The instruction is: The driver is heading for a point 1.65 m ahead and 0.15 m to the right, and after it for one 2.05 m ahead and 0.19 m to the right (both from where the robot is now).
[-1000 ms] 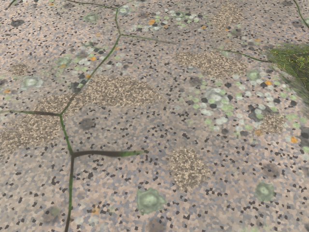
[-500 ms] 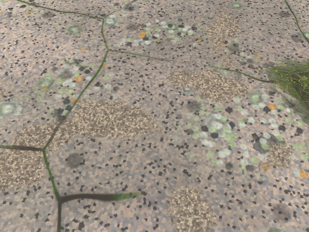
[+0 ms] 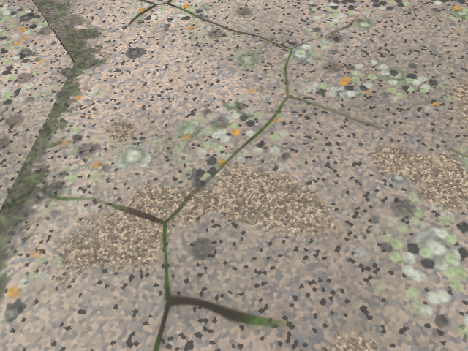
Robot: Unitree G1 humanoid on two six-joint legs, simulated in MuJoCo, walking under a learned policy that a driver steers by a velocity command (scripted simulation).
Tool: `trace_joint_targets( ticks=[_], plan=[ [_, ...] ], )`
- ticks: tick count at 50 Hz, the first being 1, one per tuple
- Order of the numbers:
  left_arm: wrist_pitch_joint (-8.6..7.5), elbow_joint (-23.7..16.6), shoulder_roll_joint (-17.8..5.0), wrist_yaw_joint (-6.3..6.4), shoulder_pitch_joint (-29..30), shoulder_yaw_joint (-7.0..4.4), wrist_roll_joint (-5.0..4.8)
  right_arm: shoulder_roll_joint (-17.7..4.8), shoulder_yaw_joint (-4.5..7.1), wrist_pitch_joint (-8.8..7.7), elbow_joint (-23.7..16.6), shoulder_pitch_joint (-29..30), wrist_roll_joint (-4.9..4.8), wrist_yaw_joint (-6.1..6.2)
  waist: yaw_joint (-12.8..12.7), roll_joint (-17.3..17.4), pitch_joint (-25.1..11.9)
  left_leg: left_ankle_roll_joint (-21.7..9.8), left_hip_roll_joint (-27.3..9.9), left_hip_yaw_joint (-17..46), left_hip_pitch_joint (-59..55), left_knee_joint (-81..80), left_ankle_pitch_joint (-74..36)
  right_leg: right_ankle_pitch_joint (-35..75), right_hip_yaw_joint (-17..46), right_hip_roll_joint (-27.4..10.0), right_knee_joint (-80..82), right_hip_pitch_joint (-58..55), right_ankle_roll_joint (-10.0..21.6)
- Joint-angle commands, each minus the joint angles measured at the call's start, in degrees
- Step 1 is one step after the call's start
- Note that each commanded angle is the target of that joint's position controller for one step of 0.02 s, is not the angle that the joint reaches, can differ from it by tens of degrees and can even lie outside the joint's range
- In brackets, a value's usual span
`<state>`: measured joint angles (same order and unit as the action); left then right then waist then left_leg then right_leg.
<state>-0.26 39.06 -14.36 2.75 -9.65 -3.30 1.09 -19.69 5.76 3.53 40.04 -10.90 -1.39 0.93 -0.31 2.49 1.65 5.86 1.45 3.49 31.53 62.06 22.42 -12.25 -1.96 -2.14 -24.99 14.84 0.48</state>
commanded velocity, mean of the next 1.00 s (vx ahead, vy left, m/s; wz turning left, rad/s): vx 0.00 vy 0.00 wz -0.09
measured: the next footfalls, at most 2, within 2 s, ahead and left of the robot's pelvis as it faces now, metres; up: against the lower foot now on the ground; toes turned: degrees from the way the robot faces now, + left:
left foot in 0.18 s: +0.03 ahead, +0.15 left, +0.00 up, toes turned +4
right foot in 0.52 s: +0.04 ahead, -0.10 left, +0.00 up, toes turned +4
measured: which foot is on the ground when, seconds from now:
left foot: up 0.00-0.16, down 0.18-1.00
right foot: down 0.00-0.18, up 0.20-0.50, down 0.52-0.74, up 0.76-1.00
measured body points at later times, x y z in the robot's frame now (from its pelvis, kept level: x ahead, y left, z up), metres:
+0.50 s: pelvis +0.00 +0.04 -0.01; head +0.01 +0.05 +0.44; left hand +0.07 +0.33 -0.13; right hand +0.19 -0.18 -0.10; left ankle -0.01 +0.14 -0.74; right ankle +0.00 -0.11 -0.74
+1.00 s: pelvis -0.03 +0.00 -0.01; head +0.01 -0.02 +0.43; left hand +0.19 +0.24 -0.09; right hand +0.04 -0.31 -0.13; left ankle +0.00 +0.15 -0.74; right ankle -0.04 -0.11 -0.73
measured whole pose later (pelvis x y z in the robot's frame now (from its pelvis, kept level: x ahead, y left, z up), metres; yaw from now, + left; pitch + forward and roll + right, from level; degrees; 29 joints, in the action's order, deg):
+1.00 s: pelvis -0.03 +0.00 -0.01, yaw -10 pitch +1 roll +2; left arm 3.7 35.8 -16.7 -0.9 -8.9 -4.1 -1.1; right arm -17.5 5.2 1.0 42.7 -10.2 -0.7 2.0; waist 1.4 1.0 2.9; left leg 2.0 -7.1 -12.5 15.3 30.8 15.6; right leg -19.5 -2.7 -3.0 -40.1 21.0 -0.6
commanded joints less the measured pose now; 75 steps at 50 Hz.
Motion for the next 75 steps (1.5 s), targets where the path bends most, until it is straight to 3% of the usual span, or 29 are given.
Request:
trace_joint_targets(
  ticks=[1,8,9,10,11,12,18,24,27,28,32,36,38,39,41,45,49,50,51,52,53,54,57,60,67,70,72,73,75],
  plan=[
    [0.11,-2.9,-10.8,0.41,-0.9,-3.15,-0.2,-1.2,-0.35,-0.83,-6.7,3.5,0.19,-0.78,-1.9,-12.7,-6.1,0.6,-2.3,-2.1,1.7,-7.4,0.1,24.9,7.7,-13.5,4.9,-10.9,12.2],
    [0.03,-1.2,-11.3,-1.25,0.2,-2.99,-2.97,-1.5,-0.14,-0.91,-5.5,-1.6,0.75,-1.74,1.3,-12.3,-6.5,-6.1,0.5,-6.8,-19.4,-39.4,-13.5,20.7,5.6,-12.7,-1.5,-5.2,8.7],
    [-0.38,0.2,-9.1,-1.49,-3.0,-2.18,-2.28,-3.3,0.15,-0.95,-5.5,-2.5,0.95,-1.37,1.0,-8.2,-8.0,-7.6,-2.6,-1.9,-27.9,-42.5,-22.6,13.4,3.1,-10.4,-5.2,0.0,4.3],
    [-0.91,-1.1,-4.4,-2.23,-4.4,-0.41,1.19,-8.5,0.89,-0.89,-6.6,-3.6,1.66,-0.39,-1.2,8.1,-11.6,-12.2,-17.3,14.5,-38.1,-39.5,-45.9,-11.2,-2.6,-4.8,-18.4,11.3,-1.9],
    [-0.78,-2.4,-5.8,-1.71,-0.7,-0.86,0.53,-6.8,0.04,-1.68,-6.7,-1.7,3.07,-0.74,0.9,12.2,-10.3,-22.8,-24.3,19.0,-29.8,-40.4,-47.3,-26.2,0.9,-1.6,-25.6,15.5,-4.2],
    [-0.29,-2.1,-9.6,-1.23,1.2,-1.86,-0.67,-4.8,-0.53,-2.76,-6.5,-1.0,3.46,-1.22,2.3,7.8,-8.4,-23.8,-21.4,16.7,-26.4,-41.9,-41.5,-25.5,3.4,-2.5,-30.9,14.8,-4.8],
    [1.31,1.9,-7.2,-0.45,-3.7,-1.91,-1.13,-1.6,-1.73,-4.0,-4.2,5.8,2.07,-0.78,-1.2,5.7,-6.1,-18.2,-12.7,6.2,-21.5,-41.8,-36.2,-12.3,4.1,-2.0,-28.1,9.2,-6.0],
    [0.91,3.0,-5.9,-1.22,-3.9,-0.75,-1.42,-0.8,-2.25,-3.53,-1.4,6.2,1.91,-0.48,-1.0,4.9,-5.7,-17.2,-12.6,6.8,-20.7,-40.6,-23.7,-2.1,1.6,-0.8,-4.5,-1.9,-4.3],
    [0.71,1.1,-13.8,-1.12,-1.6,-2.11,-0.86,-2.8,-1.31,-3.97,-0.5,1.5,2.57,-0.08,2.9,-5.3,-3.9,-10.2,-5.9,1.9,-18.1,-37.1,-9.4,18.4,7.3,-4.7,-3.2,-3.5,0.5],
    [0.69,1.4,-13.5,-1.33,-1.0,-2.48,-1.82,-2.5,-1.2,-3.81,-0.7,2.6,2.82,0.4,2.3,-9.4,-3.1,-8.1,-2.5,-2.8,-19.1,-34.9,-7.1,12.2,9.7,-5.1,-1.8,0.8,3.4],
    [0.05,-0.2,-11.3,-1.15,-0.5,-2.27,-1.11,-1.0,-0.38,-2.42,-1.2,3.9,1.94,1.7,1.3,-12.4,-1.5,-7.4,-0.8,-5.6,-19.2,-28.2,-8.0,5.4,17.5,-6.9,1.8,6.4,5.8],
    [0.51,-2.9,-9.8,-0.63,0.5,-2.1,-1.55,-2.0,0.89,-2.62,-0.9,0.5,2.11,1.18,2.0,-4.7,-2.9,-10.5,-6.0,-1.9,-22.9,-34.4,-6.6,0.4,13.4,-1.9,-6.5,12.6,2.9],
    [1.11,-4.8,-7.3,-0.7,0.0,-1.62,-1.85,-5.7,1.73,-2.93,-0.4,-1.3,2.47,1.11,1.7,10.6,-4.2,-19.4,-22.5,13.6,-25.3,-45.2,-12.6,-14.9,2.7,3.1,-25.2,18.6,-1.4],
    [1.48,-5.4,-9.3,-0.94,1.3,-2.42,-1.46,-4.8,1.19,-3.71,-1.1,-1.9,2.93,1.32,2.7,9.1,-4.2,-23.8,-28.0,17.8,-25.0,-46.7,-20.2,-23.8,4.6,0.3,-38.0,22.0,-2.4],
    [2.6,-4.5,-9.0,-1.24,-1.0,-3.04,-2.33,-4.7,0.82,-4.67,-2.3,3.1,2.62,1.62,-0.4,2.1,-3.2,-21.8,-25.1,10.0,-22.7,-45.9,-23.0,-20.4,7.0,-2.3,-44.1,21.9,-3.0],
    [3.23,-6.0,-5.5,-2.68,1.4,-1.56,-2.05,-6.3,1.46,-3.87,-1.7,4.5,1.95,1.85,0.9,5.1,-3.8,-16.9,-17.7,-5.5,-20.1,-43.6,-23.9,-13.1,0.7,-2.4,-27.8,12.1,-3.1],
    [3.52,-6.6,-7.0,-4.14,-1.9,-2.48,-2.29,-7.7,1.95,-2.91,-0.7,2.7,-0.02,1.18,-0.3,5.7,-7.3,-14.2,-19.7,-8.1,-22.2,-37.1,-24.4,-3.8,-4.2,1.1,-9.4,1.8,-0.4],
    [3.71,-5.7,-8.3,-3.68,-4.7,-3.26,-2.02,-6.0,1.54,-2.85,0.2,1.0,-0.28,0.86,-1.0,3.7,-7.6,-11.2,-18.2,-10.1,-19.1,-32.4,-19.7,-0.1,-3.9,2.9,-4.2,-3.9,1.3],
    [3.58,-5.5,-12.7,-2.91,-7.1,-4.71,-1.91,-3.1,0.8,-2.79,0.8,-1.3,0.92,0.36,-1.0,-6.6,-6.6,-6.5,-13.6,-14.7,-9.7,-20.2,-8.6,15.0,5.6,-1.8,0.7,-11.7,4.5],
    [3.03,-8.0,-19.4,-2.07,-7.1,-5.56,-1.14,-0.1,-0.56,-2.74,-2.6,0.6,4.1,0.17,0.4,-23.3,-5.3,-0.8,-5.4,-14.4,8.4,-1.5,18.1,36.9,29.4,-18.0,1.4,-16.2,14.1],
    [1.28,-8.6,-18.5,-3.14,-8.4,-5.19,1.02,-3.2,0.36,-3.09,-4.3,6.5,2.65,0.76,-4.8,-16.3,-11.2,-1.1,-2.9,-2.6,9.4,8.1,18.8,30.2,34.4,-21.6,4.8,-11.5,21.8],
    [0.02,-8.4,-16.7,-3.54,-5.9,-4.43,1.1,-4.4,0.78,-2.87,-4.1,7.3,0.85,1.1,-3.0,-11.8,-8.1,-2.2,-3.9,-1.0,10.6,10.0,13.5,22.8,28.6,-18.7,6.1,-9.8,19.4],
    [-0.35,-8.5,-10.7,-2.28,2.2,-2.29,-1.26,-4.8,1.29,-2.2,-0.9,3.0,2.06,2.05,1.6,-8.8,-6.0,-2.4,-5.0,-0.3,6.1,6.9,-0.1,19.7,18.3,-11.5,5.3,-4.6,12.2],
    [-0.76,-8.0,-8.6,-1.6,1.9,-1.27,-0.47,-2.7,0.65,-2.3,0.2,1.2,1.47,1.58,1.9,-8.4,-8.0,-1.6,-4.3,-0.5,1.4,3.1,-5.1,22.0,15.0,-9.7,5.6,-5.3,12.0],
    [-0.03,-5.8,-9.2,-2.0,0.7,-1.38,-0.21,-1.3,-0.6,-2.51,-0.5,4.5,1.16,0.76,-1.1,-10.4,-4.3,-1.3,-4.3,-1.4,-8.1,-19.2,-1.0,9.0,16.9,-9.1,6.3,-3.5,13.2],
    [-0.23,-4.1,-5.6,-2.5,2.3,0.15,-0.1,0.2,-1.31,-3.09,1.0,1.5,1.11,0.12,0.6,-9.0,-4.4,-2.4,-4.3,-2.6,-16.4,-31.8,-7.3,7.1,15.7,-8.3,4.8,-1.9,11.6],
    [-0.9,-2.6,-5.6,-2.51,-0.2,0.25,0.25,-2.3,-1.29,-3.64,0.7,1.1,2.11,-0.04,0.6,-5.7,-4.9,-4.1,-6.3,0.5,-23.3,-38.2,-22.8,5.1,13.3,-5.2,2.6,-0.4,6.9],
    [-1.28,-2.8,-7.0,-2.52,-2.3,-0.29,1.06,-6.9,-0.4,-3.7,-0.3,2.1,1.89,0.19,-2.2,-0.3,-5.3,-6.0,-9.3,3.5,-22.9,-35.0,-32.3,1.3,10.4,-1.5,0.0,-0.3,4.6],
    [-1.18,-3.5,-8.5,-1.76,0.7,-0.97,0.95,-6.2,0.02,-3.62,-0.5,3.5,0.29,-0.22,-1.2,4.6,-4.4,-9.3,-8.3,5.9,-15.6,-35.5,-23.0,0.6,4.2,2.4,-3.1,-3.7,1.7]
  ],
)
Velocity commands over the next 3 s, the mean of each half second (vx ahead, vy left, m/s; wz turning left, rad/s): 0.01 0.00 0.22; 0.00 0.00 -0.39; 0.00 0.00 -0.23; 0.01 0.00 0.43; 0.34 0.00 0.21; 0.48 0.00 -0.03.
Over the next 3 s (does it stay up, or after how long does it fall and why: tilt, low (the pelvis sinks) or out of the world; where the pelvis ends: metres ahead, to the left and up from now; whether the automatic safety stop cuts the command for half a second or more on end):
stays up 0.39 0.05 -0.02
